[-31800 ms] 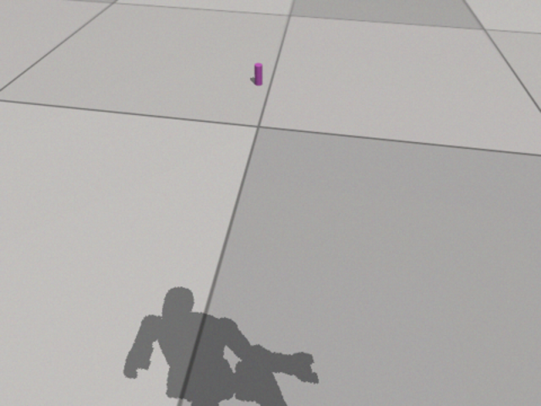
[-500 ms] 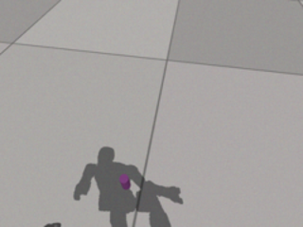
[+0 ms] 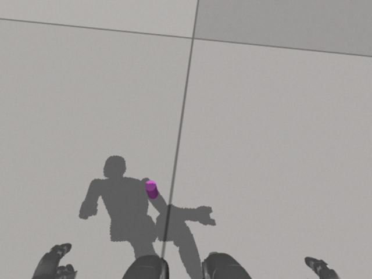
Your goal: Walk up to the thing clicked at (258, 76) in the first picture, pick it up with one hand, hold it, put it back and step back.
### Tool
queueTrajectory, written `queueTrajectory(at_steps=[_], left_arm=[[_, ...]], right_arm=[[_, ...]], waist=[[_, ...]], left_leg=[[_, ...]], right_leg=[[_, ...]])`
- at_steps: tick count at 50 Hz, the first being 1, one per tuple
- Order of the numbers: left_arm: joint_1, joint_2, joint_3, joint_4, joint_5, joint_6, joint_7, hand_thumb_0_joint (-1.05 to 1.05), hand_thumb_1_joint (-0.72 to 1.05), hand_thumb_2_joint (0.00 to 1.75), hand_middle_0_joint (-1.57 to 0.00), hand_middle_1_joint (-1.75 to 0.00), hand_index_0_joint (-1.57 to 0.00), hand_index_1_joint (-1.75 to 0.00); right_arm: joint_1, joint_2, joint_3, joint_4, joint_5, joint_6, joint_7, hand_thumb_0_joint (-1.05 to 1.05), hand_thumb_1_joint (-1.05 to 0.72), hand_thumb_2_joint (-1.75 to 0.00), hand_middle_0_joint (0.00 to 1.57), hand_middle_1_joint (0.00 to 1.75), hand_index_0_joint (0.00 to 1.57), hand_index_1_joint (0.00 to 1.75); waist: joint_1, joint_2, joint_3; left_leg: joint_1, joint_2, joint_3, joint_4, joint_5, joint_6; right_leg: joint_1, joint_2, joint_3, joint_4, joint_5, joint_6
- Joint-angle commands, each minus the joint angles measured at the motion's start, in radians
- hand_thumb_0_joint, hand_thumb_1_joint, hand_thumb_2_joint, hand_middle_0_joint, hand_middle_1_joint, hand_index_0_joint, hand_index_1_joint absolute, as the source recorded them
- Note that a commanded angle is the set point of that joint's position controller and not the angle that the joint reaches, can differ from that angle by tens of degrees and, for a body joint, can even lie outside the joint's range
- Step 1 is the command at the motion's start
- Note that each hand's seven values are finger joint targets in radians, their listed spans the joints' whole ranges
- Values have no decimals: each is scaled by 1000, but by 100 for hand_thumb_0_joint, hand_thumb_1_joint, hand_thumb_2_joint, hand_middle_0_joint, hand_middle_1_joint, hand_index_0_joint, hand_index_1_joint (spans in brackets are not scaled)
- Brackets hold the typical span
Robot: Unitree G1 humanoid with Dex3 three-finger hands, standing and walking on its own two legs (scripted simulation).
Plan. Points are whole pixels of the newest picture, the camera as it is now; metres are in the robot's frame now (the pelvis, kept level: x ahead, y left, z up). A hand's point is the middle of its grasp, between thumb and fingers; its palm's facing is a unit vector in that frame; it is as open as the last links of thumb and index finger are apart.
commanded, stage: step back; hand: left
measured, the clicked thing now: (151, 190) +0.49 +0.16 -0.69
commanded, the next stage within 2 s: none
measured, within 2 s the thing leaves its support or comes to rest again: neither
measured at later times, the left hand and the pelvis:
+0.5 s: hand out of the picture +0.00 +0.28 -0.15, palm faces +0.04 -0.93 -0.37, open 7.4 cm; pelvis -0.11 +0.01 +0.00, yaw +2 degrees
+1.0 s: hand out of the picture -0.17 +0.24 -0.13, palm faces -0.02 -0.90 -0.43, open 7.4 cm; pelvis -0.26 -0.03 +0.00, yaw +0 degrees
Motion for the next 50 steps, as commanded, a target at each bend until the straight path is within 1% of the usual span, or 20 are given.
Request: queueTrajectory(at_steps=[1, 3, 4, 5, 6, 9, 13, 17, 19, 20, 21, 25, 30, 35, 38, 39, 40, 41, 44, 50], left_arm=[[93, 155, 59, -58, 9, -34, 0, 0, 90, 90, -20, -30, -20, -30], [143, 180, 69, -43, 22, -47, 0, 0, 90, 90, -20, -30, -20, -30], [141, 243, 84, -59, 31, -52, -1, 0, 90, 90, -20, -30, -20, -30], [81, 327, 98, -84, 15, -48, -4, 0, 90, 90, -20, -30, -20, -30], [41, 322, 95, -124, 25, -56, -2, 0, 90, 90, -20, -30, -20, -30], [-37, 231, 77, -143, 13, -51, 10, 0, 90, 90, -20, -30, -20, -30], [57, 196, 71, -162, 22, -43, 14, 0, 90, 90, -20, -30, -20, -30], [47, 226, 67, -182, 8, -24, 9, 0, 90, 90, -20, -30, -20, -30], [65, 181, 53, -195, -2, -8, 1, 0, 90, 90, -20, -30, -20, -30], [93, 138, 44, -199, -7, -7, -1, 0, 90, 90, -20, -30, -20, -30], [8, 185, 66, -202, -1, -8, 17, 0, 90, 90, -20, -30, -20, -30], [93, 191, 77, -141, -9, -9, 13, 0, 90, 90, -20, -30, -20, -30], [86, 179, 78, -155, 5, -16, -1, 0, 90, 90, -20, -30, -20, -30], [158, 169, 74, -131, 4, -25, -9, 0, 90, 90, -20, -30, -20, -30], [284, 168, 82, -63, 12, -29, -18, 0, 90, 90, -20, -30, -20, -30], [272, 216, 95, -75, 29, -35, -18, 0, 90, 90, -20, -30, -20, -30], [223, 322, 120, -109, 30, -37, -21, 0, 90, 90, -20, -30, -20, -30], [145, 388, 128, -147, 33, -38, -15, 0, 90, 90, -20, -30, -20, -30], [-47, 253, 90, -185, 29, -48, 1, 0, 90, 90, -20, -30, -20, -30], [99, 222, 81, -184, 31, -39, 18, 0, 90, 90, -20, -30, -20, -30]], right_arm=[[-2, -290, -71, -77, 10, -6, -14, 0, -90, -90, 20, 30, 20, 30], [-21, -267, -60, -78, 22, 2, -7, 0, -90, -90, 20, 30, 20, 30], [-13, -233, -48, -86, 28, 2, -5, 0, -90, -90, 20, 30, 20, 30], [-49, -214, -51, -86, 31, 10, -13, 0, -90, -90, 20, 30, 20, 30], [-42, -241, -61, -71, 23, 13, -16, 0, -90, -90, 20, 30, 20, 30], [46, -227, -48, -32, 41, 7, -14, 0, -90, -90, 20, 30, 20, 30], [40, -215, -36, -53, 33, -5, -17, 0, -90, -90, 20, 30, 20, 30], [94, -196, -46, -38, 12, -16, -9, 0, -90, -90, 20, 30, 20, 30], [97, -239, -68, -40, -11, -28, -6, 0, -90, -90, 20, 30, 20, 30], [66, -338, -89, -58, -26, -30, -2, 0, -90, -90, 20, 30, 20, 30], [67, -404, -99, -68, -12, -29, 5, 0, -90, -90, 20, 30, 20, 30], [-52, -279, -67, -85, -6, -32, -13, 0, -90, -90, 20, 30, 20, 30], [37, -272, -72, -95, -2, -30, -19, 0, -90, -90, 20, 30, 20, 30], [-3, -301, -76, -126, -6, -14, -10, 0, -90, -90, 20, 30, 20, 30], [-48, -310, -77, -134, 7, 4, -5, 0, -90, -90, 20, 30, 20, 30], [-41, -267, -67, -141, 16, 8, -3, 0, -90, -90, 20, 30, 20, 30], [-61, -211, -56, -166, 27, 3, -8, 0, -90, -90, 20, 30, 20, 30], [-82, -233, -67, -155, 18, 7, -25, 0, -90, -90, 20, 30, 20, 30], [50, -239, -64, -86, 35, 2, -19, 0, -90, -90, 20, 30, 20, 30], [38, -207, -46, -99, 17, -13, -18, 0, -90, -90, 20, 30, 20, 30]], waist=[[31, 147, -311], [51, 76, -305], [44, -91, -290], [75, -257, -227], [67, -199, -186], [13, -106, -188], [72, -126, -256], [37, -162, -280], [34, -33, -274], [42, 211, -264], [-23, 248, -252], [61, 158, -196], [-1, 154, -233], [13, 235, -291], [75, 228, -312], [70, 105, -271], [76, -169, -212], [106, -250, -177], [-12, -107, -148], [86, -169, -240]], left_leg=[[207, 256, -278, -66, 501, 159], [27, 183, -220, -9, 321, 70], [-137, 75, -161, 125, 100, 1], [-133, -92, -88, 373, -309, -39], [-92, -81, -188, 535, -359, -51], [-120, -117, -203, 596, -225, -56], [-164, -76, -139, 336, -251, -79], [17, -24, -51, -95, -81, -48], [179, 73, -182, -258, 200, -20], [259, 300, -480, -291, 335, 74], [107, 415, -564, -289, 501, 206], [100, 278, -300, -225, 493, 161], [243, 273, -277, -164, 534, 211], [199, 257, -255, -140, 401, 175], [33, 210, -222, -89, 231, 88], [-109, 132, -199, 9, 89, 26], [-264, -67, -118, 204, -170, -44], [-195, -77, -175, 457, -337, -64], [-147, -105, -214, 594, -198, -48], [-176, -49, -121, 252, -252, -70]], right_leg=[[83, -37, -55, -304, 138, -31], [257, -70, 1, -456, 382, -72], [300, -240, 249, -504, 463, -146], [116, -450, 448, -592, 571, -332], [25, -479, 495, -576, 660, -368], [82, -292, 184, -497, 737, -248], [325, -269, 134, -410, 837, -236], [285, -251, 112, -313, 782, -189], [84, -168, 80, -219, 513, -99], [-124, -1, 15, -42, 148, -44], [-87, 55, 68, 129, -161, -29], [-134, 48, 118, 371, 4, -27], [-143, 23, 63, 205, -11, 27], [22, -30, -45, -156, 34, 9], [232, -34, -92, -461, 242, -40], [251, -118, 81, -504, 211, -73], [194, -321, 365, -586, 238, -187], [-26, -486, 509, -637, 293, -322], [-27, -303, 165, -519, 538, -224], [318, -303, 134, -388, 804, -222]])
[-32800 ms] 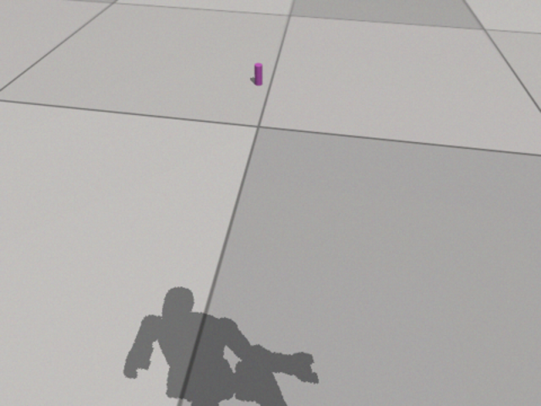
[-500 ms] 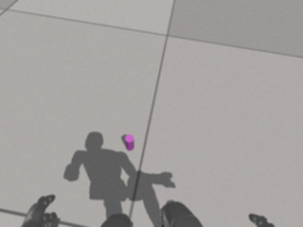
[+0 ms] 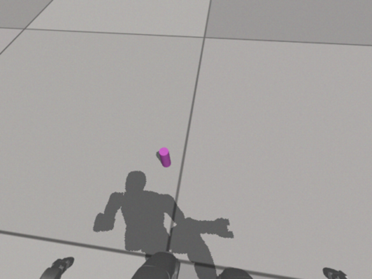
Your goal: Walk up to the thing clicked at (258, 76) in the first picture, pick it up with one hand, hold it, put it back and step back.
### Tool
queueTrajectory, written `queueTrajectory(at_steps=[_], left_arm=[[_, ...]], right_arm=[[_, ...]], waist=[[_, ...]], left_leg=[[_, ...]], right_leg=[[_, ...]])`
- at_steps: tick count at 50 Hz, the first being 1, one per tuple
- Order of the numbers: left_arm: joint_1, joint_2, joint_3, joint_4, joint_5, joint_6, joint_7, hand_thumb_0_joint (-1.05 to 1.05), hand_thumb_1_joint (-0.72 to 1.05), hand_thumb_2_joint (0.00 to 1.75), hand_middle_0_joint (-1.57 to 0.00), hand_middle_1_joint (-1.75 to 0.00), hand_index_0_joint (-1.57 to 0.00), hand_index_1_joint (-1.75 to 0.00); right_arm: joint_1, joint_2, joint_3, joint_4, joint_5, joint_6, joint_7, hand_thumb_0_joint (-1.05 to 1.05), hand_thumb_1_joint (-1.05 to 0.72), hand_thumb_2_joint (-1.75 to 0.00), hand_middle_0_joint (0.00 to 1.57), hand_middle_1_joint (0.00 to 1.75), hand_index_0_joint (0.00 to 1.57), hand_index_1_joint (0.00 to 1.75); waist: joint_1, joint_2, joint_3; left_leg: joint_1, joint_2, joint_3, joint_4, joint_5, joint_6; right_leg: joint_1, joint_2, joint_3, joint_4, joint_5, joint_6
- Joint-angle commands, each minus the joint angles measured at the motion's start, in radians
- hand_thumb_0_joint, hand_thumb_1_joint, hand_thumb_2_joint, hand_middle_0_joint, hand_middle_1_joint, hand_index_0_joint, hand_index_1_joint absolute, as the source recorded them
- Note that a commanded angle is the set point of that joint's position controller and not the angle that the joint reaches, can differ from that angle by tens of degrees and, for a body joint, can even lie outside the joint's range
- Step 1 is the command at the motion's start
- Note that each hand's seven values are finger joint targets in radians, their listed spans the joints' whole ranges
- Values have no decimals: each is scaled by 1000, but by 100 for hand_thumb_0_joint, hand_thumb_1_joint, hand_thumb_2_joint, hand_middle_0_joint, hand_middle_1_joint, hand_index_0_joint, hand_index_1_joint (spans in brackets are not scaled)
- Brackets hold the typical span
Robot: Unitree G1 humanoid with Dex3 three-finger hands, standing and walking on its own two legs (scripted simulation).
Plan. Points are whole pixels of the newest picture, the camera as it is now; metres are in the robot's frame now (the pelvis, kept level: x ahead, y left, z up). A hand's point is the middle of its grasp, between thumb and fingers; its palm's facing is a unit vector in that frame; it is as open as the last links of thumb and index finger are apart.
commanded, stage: step back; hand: left
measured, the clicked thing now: (165, 157) +0.75 +0.19 -0.69
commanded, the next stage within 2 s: stand in 1.76 s
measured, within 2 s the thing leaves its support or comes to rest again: neither
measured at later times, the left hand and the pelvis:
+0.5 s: hand out of the picture -0.09 +0.24 -0.16, palm faces -0.04 -0.91 -0.41, open 7.4 cm; pelvis -0.18 -0.04 -0.02, yaw -1 degrees
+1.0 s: hand out of the picture -0.25 +0.25 -0.15, palm faces +0.07 -0.92 -0.38, open 7.4 cm; pelvis -0.30 -0.04 +0.00, yaw +4 degrees
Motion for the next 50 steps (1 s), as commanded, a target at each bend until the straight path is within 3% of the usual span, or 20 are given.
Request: queueTrajectory(at_steps=[1, 4, 5, 7, 8, 11, 17, 22, 23, 24, 25, 27, 29, 35, 39, 40, 41, 42, 45, 50], left_arm=[[-4, 252, 74, -106, -5, -24, 30, 0, 90, 90, -20, -30, -20, -30], [-63, 257, 60, -127, -28, -5, 22, 0, 90, 90, -20, -30, -20, -30], [-53, 225, 48, -135, -31, 1, 18, 0, 90, 90, -20, -30, -20, -30], [-105, 218, 59, -146, -35, 7, 32, 0, 90, 90, -20, -30, -20, -30], [-118, 234, 67, -121, -27, 10, 38, 0, 90, 90, -20, -30, -20, -30], [-25, 229, 66, -73, -42, 9, 28, 0, 90, 90, -20, -30, -20, -30], [-23, 209, 58, -67, -25, -6, 11, 0, 90, 90, -20, -30, -20, -30], [150, 203, 61, 31, -18, -24, 6, 0, 90, 90, -20, -30, -20, -30], [116, 262, 80, 22, -1, -29, 4, 0, 90, 90, -20, -30, -20, -30], [82, 369, 109, -12, 1, -28, 4, 0, 90, 90, -20, -30, -20, -30], [27, 437, 113, -44, 5, -27, 9, 0, 90, 90, -20, -30, -20, -30], [-119, 339, 80, -70, -7, -41, 21, 0, 90, 90, -20, -30, -20, -30], [-149, 291, 77, -71, 4, -41, 25, 0, 90, 90, -20, -30, -20, -30], [22, 299, 77, -36, 6, -44, 30, 0, 90, 90, -20, -30, -20, -30], [-58, 303, 61, -35, -13, -31, 19, 0, 90, 90, -20, -30, -20, -30], [-21, 254, 43, -26, -13, -28, 18, 0, 90, 90, -20, -30, -20, -30], [-8, 180, 23, -27, -27, -32, 13, 0, 90, 90, -20, -30, -20, -30], [-113, 256, 50, -22, -22, -37, 25, 0, 90, 90, -20, -30, -20, -30], [-57, 227, 44, 36, -38, -42, 2, 0, 90, 90, -20, -30, -20, -30], [-24, 198, 45, 91, -23, -69, -14, 0, 90, 90, -20, -30, -20, -30]], right_arm=[[-3, -136, -37, -86, -9, -36, -7, 0, -90, -90, 20, 30, 20, 30], [100, -136, -50, -39, -18, -45, -2, 0, -90, -90, 20, 30, 20, 30], [85, -175, -63, -44, -28, -49, -4, 0, -90, -90, 20, 30, 20, 30], [47, -357, -96, -74, -31, -48, 5, 0, -90, -90, 20, 30, 20, 30], [22, -324, -96, -62, -30, -51, 1, 0, -90, -90, 20, 30, 20, 30], [-75, -222, -59, -78, -33, -50, -11, 0, -90, -90, 20, 30, 20, 30], [-18, -216, -65, -87, -35, -37, -5, 0, -90, -90, 20, 30, 20, 30], [-94, -233, -56, -105, -18, -2, 6, 0, -90, -90, 20, 30, 20, 30], [-63, -175, -42, -108, -14, 1, 9, 0, -90, -90, 20, 30, 20, 30], [-83, -120, -30, -139, -7, -5, 2, 0, -90, -90, 20, 30, 20, 30], [-139, -160, -52, -141, -13, 0, -15, 0, -90, -90, 20, 30, 20, 30], [-71, -192, -57, -96, -4, 1, -10, 0, -90, -90, 20, 30, 20, 30], [-9, -168, -48, -66, -2, -3, -8, 0, -90, -90, 20, 30, 20, 30], [-60, -150, -42, -74, -23, -17, 7, 0, -90, -90, 20, 30, 20, 30], [92, -152, -59, 27, -28, -33, 19, 0, -90, -90, 20, 30, 20, 30], [100, -177, -72, 44, -39, -39, 19, 0, -90, -90, 20, 30, 20, 30], [54, -246, -81, 29, -49, -46, 20, 0, -90, -90, 20, 30, 20, 30], [-1, -323, -86, 10, -36, -46, 26, 0, -90, -90, 20, 30, 20, 30], [-106, -197, -44, 11, -44, -73, 18, 0, -90, -90, 20, 30, 20, 30], [-78, -202, -52, 30, -45, -56, 30, 0, -90, -90, 20, 30, 20, 30]], waist=[[46, -217, -197], [-16, -174, -235], [-3, -95, -228], [-56, 211, -204], [-48, 134, -168], [23, 84, -147], [-34, 146, -192], [35, 167, -268], [13, 33, -217], [31, -235, -169], [88, -285, -113], [-21, -94, -78], [-39, -136, -95], [71, -212, -175], [-14, -205, -203], [-14, -81, -206], [0, 167, -183], [-53, 168, -128], [20, 57, -81], [7, 137, -79]], left_leg=[[-29, 58, 48, -296, -26, -2], [195, 77, 117, -677, 298, 26], [275, 161, -27, -679, 437, 56], [204, 516, -438, -716, 738, 296], [132, 513, -418, -719, 689, 317], [179, 376, -163, -651, 700, 244], [353, 374, -139, -607, 657, 276], [173, 290, -43, -491, 488, 151], [-19, 196, -23, -406, 292, 86], [-187, 10, 31, -212, -26, 22], [-96, 29, -54, 28, -133, -3], [-52, 18, -128, 167, -11, 4], [-33, -8, -59, 181, 29, -5], [-39, 62, 59, -217, -54, -13], [278, 71, 134, -647, 114, 36], [387, 123, -6, -721, 96, 61], [409, 358, -374, -801, -39, 151], [152, 473, -460, -844, -130, 279], [131, 320, -187, -757, 120, 185], [111, 290, -106, -714, -18, 151]], right_leg=[[304, -219, 198, -75, 618, -202], [211, -181, 149, 39, 541, -142], [73, -129, 137, 83, 358, -89], [-127, 104, 82, 423, -385, -12], [-113, 111, 176, 570, -367, -17], [-160, 116, 169, 673, -223, -12], [-147, 64, 73, 347, -238, 42], [177, 50, -48, -203, 34, -15], [232, -27, 124, -211, 3, -48], [162, -267, 429, -293, 33, -156], [-122, -447, 606, -375, 30, -320], [-137, -305, 335, -254, 221, -246], [-86, -217, 179, -180, 336, -191], [221, -240, 216, -159, 224, -197], [50, -223, 180, -116, 62, -144], [-81, -175, 127, 6, 8, -94], [-276, -28, 12, 160, -176, -21], [-184, -12, 24, 283, -321, -2], [-94, 13, 83, 306, -145, -14], [119, 42, -53, -135, -107, -14]])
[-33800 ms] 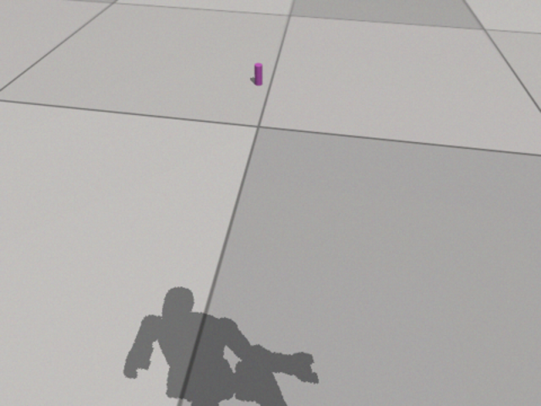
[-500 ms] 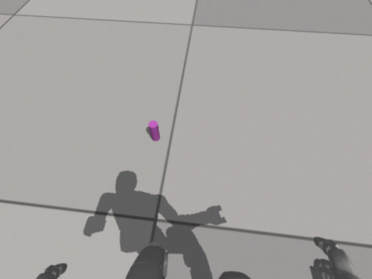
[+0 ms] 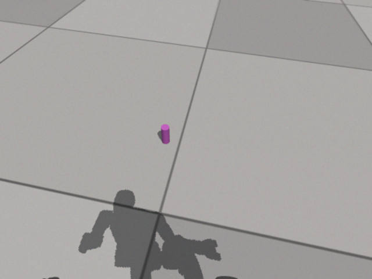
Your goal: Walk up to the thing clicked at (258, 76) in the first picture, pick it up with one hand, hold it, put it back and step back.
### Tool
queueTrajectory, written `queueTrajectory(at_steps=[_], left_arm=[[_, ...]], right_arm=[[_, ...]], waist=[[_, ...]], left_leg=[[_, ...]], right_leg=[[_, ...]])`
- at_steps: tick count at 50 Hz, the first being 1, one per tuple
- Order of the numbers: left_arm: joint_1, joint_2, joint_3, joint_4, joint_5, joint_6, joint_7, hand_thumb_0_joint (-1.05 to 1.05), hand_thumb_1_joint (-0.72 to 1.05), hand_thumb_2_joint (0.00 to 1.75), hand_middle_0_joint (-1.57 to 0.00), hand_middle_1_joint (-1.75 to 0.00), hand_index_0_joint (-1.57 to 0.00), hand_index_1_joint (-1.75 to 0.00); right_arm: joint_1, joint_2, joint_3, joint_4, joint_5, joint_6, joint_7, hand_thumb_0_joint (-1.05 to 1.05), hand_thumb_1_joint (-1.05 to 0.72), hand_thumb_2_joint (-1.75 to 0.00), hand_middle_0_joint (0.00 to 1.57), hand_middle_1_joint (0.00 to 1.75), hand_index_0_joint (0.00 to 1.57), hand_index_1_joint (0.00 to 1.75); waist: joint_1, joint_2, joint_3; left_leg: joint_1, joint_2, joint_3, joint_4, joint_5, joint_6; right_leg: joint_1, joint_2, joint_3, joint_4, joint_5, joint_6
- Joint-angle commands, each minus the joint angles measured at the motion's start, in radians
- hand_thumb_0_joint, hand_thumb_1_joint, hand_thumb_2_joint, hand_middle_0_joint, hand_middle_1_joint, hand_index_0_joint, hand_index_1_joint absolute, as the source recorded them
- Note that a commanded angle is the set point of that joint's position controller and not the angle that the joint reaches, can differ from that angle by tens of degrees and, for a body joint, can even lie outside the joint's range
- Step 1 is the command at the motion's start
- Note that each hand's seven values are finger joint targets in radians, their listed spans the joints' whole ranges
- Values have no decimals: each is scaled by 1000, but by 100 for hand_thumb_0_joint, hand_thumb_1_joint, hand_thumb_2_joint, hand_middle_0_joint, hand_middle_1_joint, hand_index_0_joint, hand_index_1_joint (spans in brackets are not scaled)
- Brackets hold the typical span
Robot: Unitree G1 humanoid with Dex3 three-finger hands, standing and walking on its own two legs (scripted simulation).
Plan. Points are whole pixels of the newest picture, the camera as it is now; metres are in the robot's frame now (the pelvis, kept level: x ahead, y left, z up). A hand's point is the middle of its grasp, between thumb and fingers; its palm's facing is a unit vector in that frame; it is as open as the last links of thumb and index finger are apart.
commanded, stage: step back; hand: left
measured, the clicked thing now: (165, 134) +1.06 +0.16 -0.69
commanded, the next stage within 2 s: stand in 0.76 s
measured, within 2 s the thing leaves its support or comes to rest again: neither
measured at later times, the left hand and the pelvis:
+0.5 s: hand out of the picture +0.08 +0.27 -0.15, palm faces +0.00 -0.93 -0.36, open 7.4 cm; pelvis +0.01 +0.01 +0.01, yaw +0 degrees
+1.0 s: hand out of the picture +0.14 +0.25 -0.13, palm faces -0.02 -0.94 -0.33, open 7.4 cm; pelvis +0.02 +0.00 +0.02, yaw +0 degrees
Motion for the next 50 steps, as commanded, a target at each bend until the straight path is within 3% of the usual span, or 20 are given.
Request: queueTrajectory(at_steps=[1, 2, 4, 5, 7, 11, 13, 14, 15, 18, 20, 21, 24, 26, 30, 33, 37, 41, 44, 50], left_arm=[[-6, 143, 47, -24, 9, -54, 8, 0, 90, 90, -20, -30, -20, -30], [8, 167, 54, -13, 18, -63, 15, 0, 90, 90, -20, -30, -20, -30], [-11, 272, 62, -12, 25, -72, 15, 0, 90, 90, -20, -30, -20, -30], [-64, 267, 61, -36, 25, -75, 13, 0, 90, 90, -20, -30, -20, -30], [-94, 240, 54, -47, 20, -80, 17, 0, 90, 90, -20, -30, -20, -30], [-112, 190, 26, -30, 15, -62, 4, 0, 90, 90, -20, -30, -20, -30], [-105, 137, 12, -21, -1, -52, -3, 0, 90, 90, -20, -30, -20, -30], [-96, 164, 24, -6, 1, -50, -1, 0, 90, 90, -20, -30, -20, -30], [-69, 160, 25, 5, -1, -53, 0, 0, 90, 90, -20, -30, -20, -30], [-58, 143, 20, 23, -4, -71, 4, 0, 90, 90, -20, -30, -20, -30], [-47, 143, 21, 47, -1, -80, 10, 0, 90, 90, -20, -30, -20, -30], [-43, 161, 22, 48, -4, -81, 15, 0, 90, 90, -20, -30, -20, -30], [-65, 213, 27, 48, 0, -81, 14, 0, 90, 90, -20, -30, -20, -30], [-99, 207, 21, 38, -1, -79, 16, 0, 90, 90, -20, -30, -20, -30], [-138, 164, 10, 40, -6, -73, 17, 0, 90, 90, -20, -30, -20, -30], [-143, 168, 12, 50, -8, -70, 18, 0, 90, 90, -20, -30, -20, -30], [-125, 185, 16, 59, -5, -69, 23, 0, 90, 90, -20, -30, -20, -30], [-194, 145, -13, 70, -23, -59, 23, 0, 90, 90, -20, -30, -20, -30], [-191, 150, -14, 92, -20, -56, 22, 0, 90, 90, -20, -30, -20, -30], [-214, 149, -18, 121, -13, -56, 17, 0, 90, 90, -20, -30, -20, -30]], right_arm=[[-101, -254, -60, -89, 13, -20, -11, 0, -90, -90, 20, 30, 20, 30], [-84, -218, -49, -90, 21, -19, -12, 0, -90, -90, 20, 30, 20, 30], [-102, -201, -48, -83, 26, -16, -14, 0, -90, -90, 20, 30, 20, 30], [-70, -224, -57, -69, 24, -17, -12, 0, -90, -90, 20, 30, 20, 30], [-50, -221, -55, -55, 27, -28, -6, 0, -90, -90, 20, 30, 20, 30], [15, -204, -61, -14, 17, -45, -6, 0, -90, -90, 20, 30, 20, 30], [-28, -275, -70, -22, 8, -54, -11, 0, -90, -90, 20, 30, 20, 30], [-58, -291, -73, -28, 12, -58, -10, 0, -90, -90, 20, 30, 20, 30], [-90, -280, -68, -34, 12, -62, -10, 0, -90, -90, 20, 30, 20, 30], [-110, -261, -62, -26, 9, -66, -11, 0, -90, -90, 20, 30, 20, 30], [-121, -232, -49, -27, 29, -57, -11, 0, -90, -90, 20, 30, 20, 30], [-108, -216, -45, -24, 37, -55, -14, 0, -90, -90, 20, 30, 20, 30], [-94, -210, -48, -13, 35, -49, -19, 0, -90, -90, 20, 30, 20, 30], [-85, -204, -47, 0, 29, -52, -19, 0, -90, -90, 20, 30, 20, 30], [-92, -224, -47, 19, 34, -60, -18, 0, -90, -90, 20, 30, 20, 30], [-95, -221, -47, 29, 38, -58, -24, 0, -90, -90, 20, 30, 20, 30], [-125, -209, -48, 20, 38, -49, -26, 0, -90, -90, 20, 30, 20, 30], [-145, -224, -28, 49, 44, -54, -29, 0, -90, -90, 20, 30, 20, 30], [-156, -210, -19, 63, 47, -52, -30, 0, -90, -90, 20, 30, 20, 30], [-194, -212, -12, 83, 46, -49, -26, 0, -90, -90, 20, 30, 20, 30]], waist=[[35, 161, -18], [38, 94, -46], [37, -90, -11], [10, -61, 27], [1, -46, 30], [-33, -73, -36], [-20, 122, -18], [-7, 115, 4], [11, 112, 22], [18, 190, -38], [32, 175, -98], [29, 145, -137], [12, 27, -111], [0, -6, -108], [6, 30, -112], [8, 30, -133], [18, 9, -140], [-2, 39, -152], [-1, 47, -168], [-2, 63, -123]], left_leg=[[-120, 177, -184, -180, -118, 98], [-175, 144, -154, -99, -68, 65], [-189, 2, -66, 142, -243, -1], [-168, 29, -84, 192, -218, -9], [-158, 44, -79, 138, -160, -6], [114, 26, -68, -144, -23, 13], [31, 226, -404, -362, -357, 88], [-34, 292, -451, -403, -419, 135], [-56, 296, -428, -397, -335, 151], [36, 231, -267, -280, 116, 111], [8, 171, -162, -196, 351, 49], [-10, 142, -131, -170, 360, 25], [-54, 74, -76, -100, 120, 12], [-33, 78, -79, -106, 142, 14], [50, 141, -142, -179, 383, 50], [70, 130, -109, -149, 488, 39], [14, 94, -71, -99, 388, 27], [144, 139, -115, -217, 593, 12], [180, 144, -105, -251, 588, 5], [142, 141, -104, -336, 358, -2]], right_leg=[[213, 40, -45, -366, 114, -21], [308, 11, 39, -386, 147, -34], [88, -274, 469, -533, -276, -175], [29, -318, 493, -550, -316, -214], [27, -278, 392, -516, -201, -193], [-101, -147, 173, -406, -48, -87], [-127, -7, 33, -185, -32, -17], [-71, 7, -4, -90, -8, -8], [-43, -7, 11, -68, 15, -6], [39, -17, -15, -243, 71, -15], [209, -19, 1, -355, 309, -17], [264, -48, 46, -335, 394, -31], [253, -145, 151, -328, 356, -88], [214, -176, 171, -337, 365, -106], [187, -78, 33, -260, 461, -40], [222, -83, 34, -261, 522, -41], [276, -121, 74, -279, 554, -61], [274, -109, 51, -342, 677, -22], [297, -107, 47, -376, 650, -14], [299, -110, 57, -462, 479, -4]])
